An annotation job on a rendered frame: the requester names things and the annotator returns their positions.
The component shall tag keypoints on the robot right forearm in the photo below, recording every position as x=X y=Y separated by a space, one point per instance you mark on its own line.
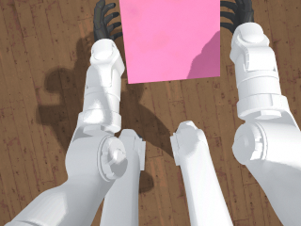
x=257 y=79

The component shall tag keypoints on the robot right hand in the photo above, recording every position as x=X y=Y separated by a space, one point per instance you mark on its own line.
x=243 y=13

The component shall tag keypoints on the left robot shin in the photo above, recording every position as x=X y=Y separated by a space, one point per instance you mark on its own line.
x=129 y=132

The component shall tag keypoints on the robot left forearm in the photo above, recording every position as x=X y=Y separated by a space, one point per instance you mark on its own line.
x=100 y=115

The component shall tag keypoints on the carton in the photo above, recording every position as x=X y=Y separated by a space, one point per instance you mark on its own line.
x=167 y=40

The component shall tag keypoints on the robot left upper arm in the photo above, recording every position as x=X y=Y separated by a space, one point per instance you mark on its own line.
x=93 y=165

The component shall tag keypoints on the right robot thigh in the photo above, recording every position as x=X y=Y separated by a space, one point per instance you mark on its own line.
x=206 y=203

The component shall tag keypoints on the robot left hand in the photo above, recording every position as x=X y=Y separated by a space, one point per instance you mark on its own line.
x=100 y=29

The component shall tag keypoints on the robot right upper arm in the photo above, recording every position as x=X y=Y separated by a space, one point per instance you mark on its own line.
x=272 y=153

